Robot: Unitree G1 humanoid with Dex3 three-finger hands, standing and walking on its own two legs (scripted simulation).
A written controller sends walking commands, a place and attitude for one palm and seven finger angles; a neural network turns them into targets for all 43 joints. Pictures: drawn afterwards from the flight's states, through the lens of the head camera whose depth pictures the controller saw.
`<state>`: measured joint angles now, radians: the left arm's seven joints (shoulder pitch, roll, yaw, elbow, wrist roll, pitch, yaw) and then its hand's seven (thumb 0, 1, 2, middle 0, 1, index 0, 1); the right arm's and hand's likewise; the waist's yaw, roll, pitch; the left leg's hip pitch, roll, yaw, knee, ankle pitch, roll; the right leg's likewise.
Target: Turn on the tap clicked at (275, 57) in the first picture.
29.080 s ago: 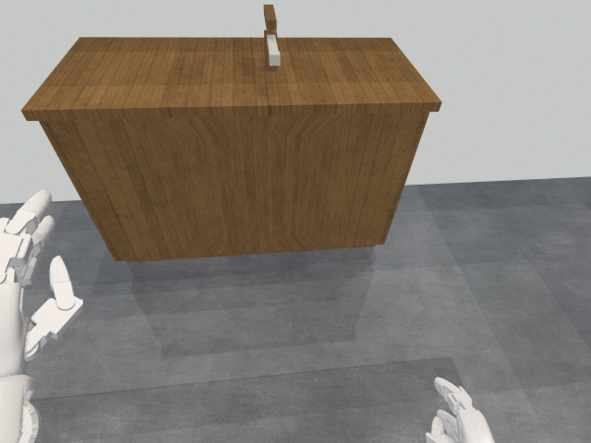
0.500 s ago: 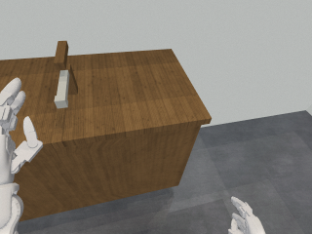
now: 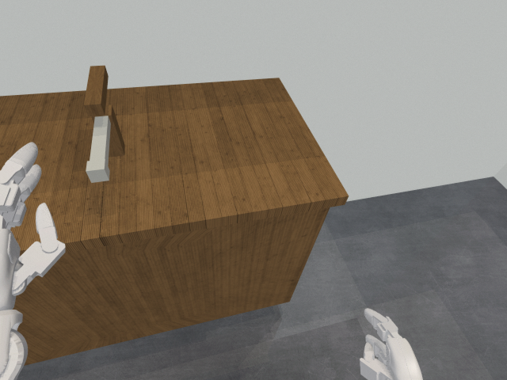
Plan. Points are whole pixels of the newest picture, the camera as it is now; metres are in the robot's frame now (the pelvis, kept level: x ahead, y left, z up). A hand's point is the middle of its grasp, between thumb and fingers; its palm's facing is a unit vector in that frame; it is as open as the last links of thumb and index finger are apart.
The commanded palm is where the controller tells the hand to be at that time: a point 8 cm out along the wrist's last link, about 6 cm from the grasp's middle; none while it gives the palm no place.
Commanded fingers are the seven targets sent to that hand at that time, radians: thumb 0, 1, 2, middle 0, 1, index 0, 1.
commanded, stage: come to a stop and stand still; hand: left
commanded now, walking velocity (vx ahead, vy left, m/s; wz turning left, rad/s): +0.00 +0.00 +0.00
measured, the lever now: (98, 170) +0.40 +0.31 +0.09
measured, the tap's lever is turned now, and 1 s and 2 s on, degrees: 0 0 0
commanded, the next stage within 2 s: look again from close up in 0.92 s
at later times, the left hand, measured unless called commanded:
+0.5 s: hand (31, 216) +0.23 +0.28 +0.19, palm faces +0.50 -0.78 -0.37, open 7.4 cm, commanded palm +0.14 +0.27 +0.17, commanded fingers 0.00 0.90 0.90 -0.20 -0.30 -0.20 -0.30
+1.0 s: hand (83, 249) +0.21 +0.23 +0.16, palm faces +0.39 -0.87 -0.31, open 7.4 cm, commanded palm +0.15 +0.26 +0.17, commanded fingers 0.00 0.90 0.90 -0.20 -0.30 -0.20 -0.30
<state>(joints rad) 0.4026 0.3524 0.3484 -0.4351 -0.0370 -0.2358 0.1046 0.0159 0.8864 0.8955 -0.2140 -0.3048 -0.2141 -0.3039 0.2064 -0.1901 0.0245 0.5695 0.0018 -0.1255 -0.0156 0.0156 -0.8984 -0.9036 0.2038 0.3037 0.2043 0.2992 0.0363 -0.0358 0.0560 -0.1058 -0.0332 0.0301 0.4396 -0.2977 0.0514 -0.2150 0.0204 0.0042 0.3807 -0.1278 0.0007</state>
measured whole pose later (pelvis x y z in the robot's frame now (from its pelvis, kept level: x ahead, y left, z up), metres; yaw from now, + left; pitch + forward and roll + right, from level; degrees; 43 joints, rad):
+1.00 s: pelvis -0.01 -0.01 +0.00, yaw -1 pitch -2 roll -1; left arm 0.35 0.32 0.31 -0.37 -0.02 -0.26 0.10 0.02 0.89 0.90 -0.21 -0.30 -0.21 -0.30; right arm 0.24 -0.21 0.02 0.58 0.00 -0.17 -0.02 0.02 -0.90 -0.90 0.20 0.30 0.20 0.30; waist 0.03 -0.03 0.03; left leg -0.13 -0.02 0.04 0.44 -0.28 0.04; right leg -0.24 0.04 0.01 0.37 -0.10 -0.02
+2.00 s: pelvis -0.01 -0.01 +0.00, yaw +1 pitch +0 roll +0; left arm 0.46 0.39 0.34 -0.40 -0.06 -0.24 0.07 0.02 0.88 0.89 -0.22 -0.31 -0.22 -0.30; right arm 0.23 -0.23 0.02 0.61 -0.01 -0.12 0.01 0.02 -0.90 -0.90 0.20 0.30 0.20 0.30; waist 0.02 -0.02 0.08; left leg -0.20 -0.03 0.02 0.49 -0.30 0.04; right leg -0.31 0.03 0.03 0.47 -0.16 -0.01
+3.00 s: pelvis +0.00 -0.01 +0.00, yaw +2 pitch -2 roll +0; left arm 0.18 0.35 0.38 -0.34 -0.15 0.01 0.02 0.02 0.89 0.90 -0.21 -0.30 -0.21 -0.30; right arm 0.23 -0.23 0.05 0.66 -0.01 -0.14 0.01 0.02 -0.90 -0.90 0.20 0.30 0.21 0.30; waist 0.05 0.03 -0.01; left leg -0.13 -0.06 0.00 0.45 -0.29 0.04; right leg -0.25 0.02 0.04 0.47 -0.19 -0.01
